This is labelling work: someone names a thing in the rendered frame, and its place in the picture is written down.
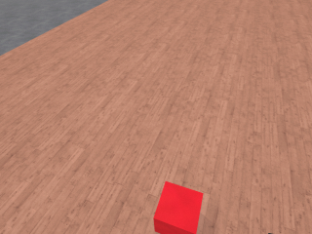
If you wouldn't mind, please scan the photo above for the carton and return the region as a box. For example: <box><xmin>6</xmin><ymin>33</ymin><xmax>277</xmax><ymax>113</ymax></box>
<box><xmin>153</xmin><ymin>181</ymin><xmax>204</xmax><ymax>234</ymax></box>

